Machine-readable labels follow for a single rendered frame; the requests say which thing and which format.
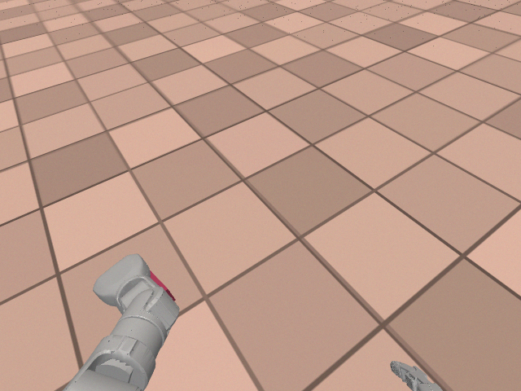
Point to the small box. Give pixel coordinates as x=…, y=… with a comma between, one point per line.
x=161, y=285

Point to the right robot hand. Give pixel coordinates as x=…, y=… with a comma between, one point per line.
x=413, y=377

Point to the left robot arm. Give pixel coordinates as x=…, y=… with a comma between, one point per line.
x=125, y=360

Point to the left robot hand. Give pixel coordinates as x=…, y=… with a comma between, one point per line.
x=108, y=283

